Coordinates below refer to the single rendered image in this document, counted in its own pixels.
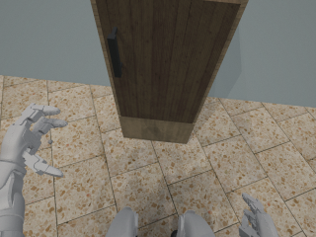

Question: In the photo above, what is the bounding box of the left robot hand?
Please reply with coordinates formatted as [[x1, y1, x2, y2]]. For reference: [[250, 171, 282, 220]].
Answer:
[[0, 103, 68, 178]]

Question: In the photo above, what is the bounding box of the cupboard door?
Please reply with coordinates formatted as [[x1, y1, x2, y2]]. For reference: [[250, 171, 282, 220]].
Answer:
[[95, 0, 241, 123]]

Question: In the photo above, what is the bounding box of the robot thigh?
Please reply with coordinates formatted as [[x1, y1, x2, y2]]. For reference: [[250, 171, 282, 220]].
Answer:
[[105, 209, 138, 237], [178, 212, 215, 237]]

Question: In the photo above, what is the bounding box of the right robot hand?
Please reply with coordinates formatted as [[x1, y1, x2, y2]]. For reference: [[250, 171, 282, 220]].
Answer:
[[238, 193, 278, 237]]

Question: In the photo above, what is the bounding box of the robot right thigh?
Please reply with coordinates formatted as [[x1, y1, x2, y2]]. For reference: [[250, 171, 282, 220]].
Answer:
[[178, 212, 215, 237]]

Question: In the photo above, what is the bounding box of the robot left thigh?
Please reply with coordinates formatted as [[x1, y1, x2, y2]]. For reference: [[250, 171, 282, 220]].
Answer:
[[105, 209, 138, 237]]

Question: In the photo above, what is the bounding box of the handle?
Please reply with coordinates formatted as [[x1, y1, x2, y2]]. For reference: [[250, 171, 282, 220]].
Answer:
[[107, 27, 122, 78]]

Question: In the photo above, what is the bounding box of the robot left forearm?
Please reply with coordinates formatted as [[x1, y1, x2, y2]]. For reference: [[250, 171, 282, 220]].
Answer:
[[0, 160, 27, 237]]

